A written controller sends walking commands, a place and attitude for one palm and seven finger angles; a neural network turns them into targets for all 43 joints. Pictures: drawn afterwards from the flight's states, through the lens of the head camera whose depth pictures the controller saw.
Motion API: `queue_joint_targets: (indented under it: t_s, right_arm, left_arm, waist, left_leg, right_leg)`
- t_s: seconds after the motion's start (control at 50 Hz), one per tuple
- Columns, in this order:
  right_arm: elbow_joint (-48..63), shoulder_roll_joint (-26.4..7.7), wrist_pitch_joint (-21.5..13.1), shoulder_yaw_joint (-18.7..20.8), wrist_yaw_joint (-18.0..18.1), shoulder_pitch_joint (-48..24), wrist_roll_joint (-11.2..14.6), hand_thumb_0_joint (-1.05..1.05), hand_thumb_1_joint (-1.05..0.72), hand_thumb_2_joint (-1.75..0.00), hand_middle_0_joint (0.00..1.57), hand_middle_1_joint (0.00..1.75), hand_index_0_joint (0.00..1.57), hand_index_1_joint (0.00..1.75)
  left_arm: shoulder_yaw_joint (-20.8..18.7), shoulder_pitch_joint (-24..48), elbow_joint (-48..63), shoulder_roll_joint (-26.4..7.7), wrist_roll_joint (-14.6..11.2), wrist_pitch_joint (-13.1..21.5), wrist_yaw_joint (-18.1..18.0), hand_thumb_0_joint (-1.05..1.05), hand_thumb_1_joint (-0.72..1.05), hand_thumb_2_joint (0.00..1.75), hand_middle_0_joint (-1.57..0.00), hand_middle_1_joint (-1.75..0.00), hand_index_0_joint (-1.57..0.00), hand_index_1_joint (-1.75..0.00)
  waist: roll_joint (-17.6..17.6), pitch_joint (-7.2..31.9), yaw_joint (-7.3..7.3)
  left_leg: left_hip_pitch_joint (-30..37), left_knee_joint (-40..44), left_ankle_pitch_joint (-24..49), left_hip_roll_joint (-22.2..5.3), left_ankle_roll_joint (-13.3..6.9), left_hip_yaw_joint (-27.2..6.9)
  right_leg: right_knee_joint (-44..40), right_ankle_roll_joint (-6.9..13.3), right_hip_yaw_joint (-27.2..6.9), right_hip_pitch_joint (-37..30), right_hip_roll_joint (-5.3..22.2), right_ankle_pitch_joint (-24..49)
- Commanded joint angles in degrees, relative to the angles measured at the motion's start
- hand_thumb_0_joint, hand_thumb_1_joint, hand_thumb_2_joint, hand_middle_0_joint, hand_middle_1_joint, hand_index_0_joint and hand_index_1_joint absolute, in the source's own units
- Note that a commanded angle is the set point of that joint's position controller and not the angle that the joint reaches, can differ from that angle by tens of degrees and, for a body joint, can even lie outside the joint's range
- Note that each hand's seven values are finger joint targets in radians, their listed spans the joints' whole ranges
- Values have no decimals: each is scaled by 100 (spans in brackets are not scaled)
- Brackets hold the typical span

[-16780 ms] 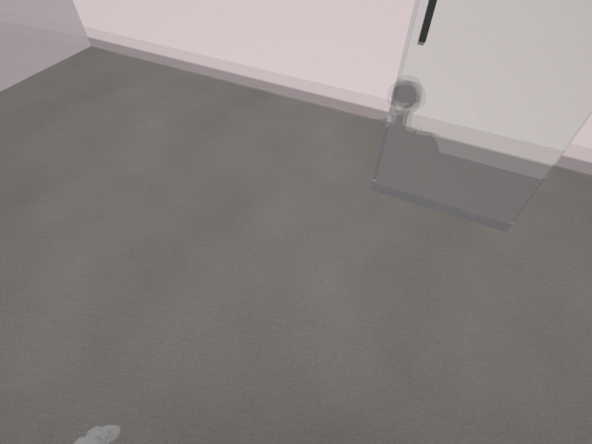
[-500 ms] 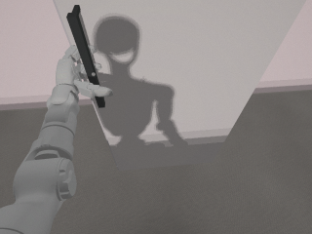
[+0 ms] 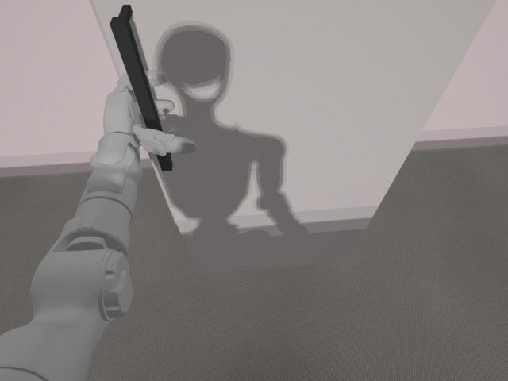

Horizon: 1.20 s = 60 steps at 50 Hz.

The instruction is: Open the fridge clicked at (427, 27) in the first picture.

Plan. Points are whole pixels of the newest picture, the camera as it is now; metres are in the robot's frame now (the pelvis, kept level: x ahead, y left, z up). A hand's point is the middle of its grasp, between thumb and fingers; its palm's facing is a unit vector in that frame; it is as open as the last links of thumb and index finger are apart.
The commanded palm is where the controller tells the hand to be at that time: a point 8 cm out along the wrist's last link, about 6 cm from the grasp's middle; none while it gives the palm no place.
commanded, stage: slide the fingers in behind the handle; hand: left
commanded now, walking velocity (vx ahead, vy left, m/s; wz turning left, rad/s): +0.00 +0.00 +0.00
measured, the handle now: (150, 102) +0.53 +0.17 +0.15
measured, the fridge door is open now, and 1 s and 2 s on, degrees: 0 0 2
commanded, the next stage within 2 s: grip the handle and tug to test in 0.30 s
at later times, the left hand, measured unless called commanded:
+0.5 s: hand (164, 116) +0.49 +0.14 +0.15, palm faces +0.08 -1.00 +0.00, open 13.8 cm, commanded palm +0.46 +0.19 +0.16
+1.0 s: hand (163, 115) +0.49 +0.14 +0.15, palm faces +0.07 -1.00 +0.00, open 6.8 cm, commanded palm +0.46 +0.19 +0.16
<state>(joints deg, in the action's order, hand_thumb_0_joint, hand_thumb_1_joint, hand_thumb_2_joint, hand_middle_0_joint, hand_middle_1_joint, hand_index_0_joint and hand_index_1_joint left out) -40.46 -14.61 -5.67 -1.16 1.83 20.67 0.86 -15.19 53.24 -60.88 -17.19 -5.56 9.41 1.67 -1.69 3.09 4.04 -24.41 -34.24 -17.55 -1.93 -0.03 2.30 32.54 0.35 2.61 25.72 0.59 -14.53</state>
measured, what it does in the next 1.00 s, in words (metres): stands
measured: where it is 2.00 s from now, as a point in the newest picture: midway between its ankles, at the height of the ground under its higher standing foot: outside the picture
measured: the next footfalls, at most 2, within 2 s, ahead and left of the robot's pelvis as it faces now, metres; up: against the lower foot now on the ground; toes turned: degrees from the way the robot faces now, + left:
none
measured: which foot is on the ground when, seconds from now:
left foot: down 0.00-1.00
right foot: down 0.00-1.00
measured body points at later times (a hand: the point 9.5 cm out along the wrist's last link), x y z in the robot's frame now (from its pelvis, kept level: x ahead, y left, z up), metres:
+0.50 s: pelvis +0.00 +0.00 +0.00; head +0.05 +0.00 +0.45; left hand +0.48 +0.20 +0.16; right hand +0.04 -0.25 -0.13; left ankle -0.01 +0.12 -0.73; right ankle +0.02 -0.12 -0.73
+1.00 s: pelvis +0.01 +0.00 +0.00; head +0.05 +0.00 +0.45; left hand +0.48 +0.20 +0.15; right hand +0.05 -0.25 -0.12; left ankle -0.01 +0.12 -0.73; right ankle +0.02 -0.12 -0.73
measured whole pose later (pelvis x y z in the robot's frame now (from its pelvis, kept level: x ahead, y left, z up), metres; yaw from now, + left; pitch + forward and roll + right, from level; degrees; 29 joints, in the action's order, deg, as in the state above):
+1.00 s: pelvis +0.01 +0.00 +0.00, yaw +0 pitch +9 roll -1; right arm -40.8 -14.6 -5.8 -1.1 1.4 21.7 0.7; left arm -15.5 53.9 -61.8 -17.5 -5.6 10.3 2.1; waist -1.8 3.4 4.3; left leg -25.3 -34.8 -18.2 -1.8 -0.2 2.3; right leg 32.8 0.1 2.5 26.5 0.6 -15.0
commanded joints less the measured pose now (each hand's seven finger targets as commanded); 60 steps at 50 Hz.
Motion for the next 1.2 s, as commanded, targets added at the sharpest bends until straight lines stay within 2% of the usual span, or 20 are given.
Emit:
queue_joint_targets:
  t_s: [0.0, 0.04, 0.16, 0.2, 0.24, 0.28, 0.34, 0.38, 0.44, 0.48, 0.52, 0.6, 0.64, 0.72, 0.9, 0.92, 0.98, 1.02, 1.1, 1.18]
  right_arm:
    - [471, -798, -214, 278, 65, 423, -7, 0, -90, -90, 20, 30, 20, 30]
    - [462, -789, -217, 276, 49, 396, -3, 0, -90, -90, 20, 30, 20, 30]
    - [418, -800, -222, 270, 52, 432, -9, 0, -90, -90, 20, 30, 20, 30]
    - [400, -814, -225, 274, 63, 481, -7, 0, -90, -90, 20, 30, 20, 30]
    - [389, -812, -244, 274, 48, 463, -8, 0, -90, -90, 20, 30, 20, 30]
    - [347, -839, -240, 279, 48, 533, -24, 0, -90, -90, 20, 30, 20, 30]
    - [365, -816, -248, 285, 40, 518, -27, 0, -90, -90, 20, 30, 20, 30]
    - [374, -819, -232, 281, 30, 526, -20, 0, -90, -90, 20, 30, 20, 30]
    - [361, -838, -225, 280, 42, 558, -21, 0, -90, -90, 20, 30, 20, 30]
    - [366, -840, -220, 266, 47, 544, -18, 0, -90, -90, 20, 30, 20, 30]
    - [397, -820, -238, 262, 41, 537, -24, 0, -90, -90, 20, 30, 20, 30]
    - [375, -836, -256, 285, 32, 591, -29, 0, -90, -90, 20, 30, 20, 30]
    - [384, -820, -271, 294, 11, 555, -34, 0, -90, -90, 20, 30, 20, 30]
    - [395, -807, -252, 279, -2, 527, -20, 0, -90, -90, 20, 30, 20, 30]
    - [441, -832, -179, 279, 54, 523, -13, 0, -90, -90, 20, 30, 20, 30]
    - [455, -805, -182, 272, 44, 483, -14, 0, -90, -90, 20, 30, 20, 30]
    - [456, -799, -189, 286, 33, 509, -19, 0, -90, -90, 20, 30, 20, 30]
    - [471, -797, -184, 303, 32, 501, -16, 0, -90, -90, 20, 30, 20, 30]
    - [472, -812, -161, 304, 28, 500, -10, 0, -90, -90, 20, 30, 20, 30]
    - [476, -775, -152, 301, 29, 454, -2, 0, -90, -90, 20, 30, 20, 30]
  left_arm:
    - [79, 3177, 1344, -898, -43, 521, 74, 0, -50, 30, -30, -120, -30, -120]
    - [107, 3200, 1400, -868, -41, 544, 78, 0, -50, 30, -30, -120, -30, -120]
    - [59, 3181, 1223, -910, -29, 520, 59, 0, -50, 30, -30, -120, -30, -120]
    - [111, 3241, 1106, -867, -20, 513, 52, 0, -50, 30, -30, -120, -30, -120]
    - [188, 3354, 1171, -792, -15, 520, 42, 0, -50, 30, -30, -120, -30, -120]
    - [75, 3391, 1041, -934, -13, 493, 16, 0, -50, 30, -30, -120, -30, -120]
    - [71, 3475, 1209, -960, 6, 552, 31, 0, -50, 30, -30, -120, -30, -120]
    - [150, 3303, 1094, -850, 8, 532, 48, 0, -50, 30, -30, -120, -30, -120]
    - [-38, 3329, 976, -1059, -12, 506, 33, 0, -36, 36, -32, -122, -32, -122]
    - [39, 3406, 910, -1014, 7, 471, 45, 0, -27, 40, -32, -123, -32, -123]
    - [198, 3560, 1121, -850, 25, 537, 42, 0, -17, 44, -33, -125, -33, -125]
    - [173, 3452, 1090, -806, -45, 581, 29, 0, 1, 52, -35, -127, -35, -127]
    - [123, 3374, 1233, -817, -41, 616, 30, 0, 11, 56, -36, -129, -36, -129]
    - [211, 3297, 1266, -748, -28, 590, 37, 0, 29, 64, -38, -131, -38, -131]
    - [-199, 3177, 1211, -1253, -17, 500, 63, 0, 71, 82, -43, -137, -43, -137]
    - [-57, 3237, 1347, -1099, -21, 519, 76, 0, 76, 84, -44, -138, -44, -138]
    - [-82, 3138, 1325, -1035, -57, 506, 82, 0, 90, 90, -45, -140, -45, -140]
    - [-70, 3068, 1504, -1039, -46, 539, 85, 0, 90, 90, -45, -140, -45, -140]
    - [-31, 2985, 1452, -972, -62, 468, 84, 0, 90, 90, -45, -140, -45, -140]
    - [36, 2970, 1513, -871, -51, 416, 81, 0, 90, 90, -45, -140, -45, -140]
  waist:
    - [214, 2157, 204]
    - [-16, 2180, 168]
    - [29, 2015, 171]
    - [283, 1914, 219]
    - [8, 1952, 244]
    - [249, 1963, 275]
    - [-63, 2157, 235]
    - [78, 2057, 261]
    - [107, 2005, 220]
    - [198, 1849, 282]
    - [-155, 2064, 292]
    - [163, 2129, 296]
    - [-84, 2296, 199]
    - [24, 2118, 225]
    - [179, 2049, 139]
    - [-44, 2147, 162]
    - [74, 2180, 161]
    - [-15, 2373, 118]
    - [193, 2151, 128]
    - [40, 2169, 125]
  left_leg:
    - [817, 309, 1371, 136, -141, -166]
    - [874, 325, 1376, 136, -118, -172]
    - [756, 339, 1256, 135, -118, -194]
    - [670, 356, 1122, 124, -131, -218]
    - [764, 347, 1080, 132, -118, -226]
    - [664, 335, 1047, 131, -134, -227]
    - [796, 292, 1197, 150, -122, -210]
    - [729, 310, 1193, 135, -117, -211]
    - [646, 307, 1129, 134, -125, -221]
    - [539, 333, 965, 136, -134, -220]
    - [783, 301, 1129, 141, -111, -253]
    - [829, 266, 1286, 112, -108, -267]
    - [947, 260, 1425, 120, -79, -264]
    - [858, 265, 1466, 112, -93, -254]
    - [632, 303, 1332, 137, -141, -182]
    - [747, 303, 1421, 142, -123, -179]
    - [775, 264, 1545, 136, -123, -156]
    - [922, 246, 1793, 120, -109, -183]
    - [808, 267, 1680, 123, -128, -166]
    - [865, 275, 1692, 127, -113, -157]
  right_leg:
    - [-191, 100, -113, -999, -163, 1793]
    - [-182, 113, -120, -957, -162, 1769]
    - [-197, 119, -107, -878, -168, 1631]
    - [-223, 106, -79, -843, -169, 1489]
    - [-224, 113, -101, -734, -164, 1426]
    - [-229, 99, -98, -760, -165, 1429]
    - [-185, 107, -124, -799, -161, 1567]
    - [-187, 111, -90, -774, -171, 1542]
    - [-194, 107, -106, -773, -173, 1494]
    - [-225, 101, -97, -721, -164, 1366]
    - [-180, 120, -100, -641, -167, 1408]
    - [-156, 108, -62, -693, -192, 1529]
    - [-107, 123, -69, -734, -189, 1626]
    - [-124, 116, -59, -745, -199, 1691]
    - [-172, 112, -99, -992, -183, 1731]
    - [-154, 118, -103, -972, -179, 1796]
    - [-147, 108, -102, -1004, -189, 1934]
    - [-100, 114, -85, -1040, -196, 2062]
    - [-151, 109, -75, -1047, -199, 2012]
    - [-152, 112, -75, -1025, -193, 2025]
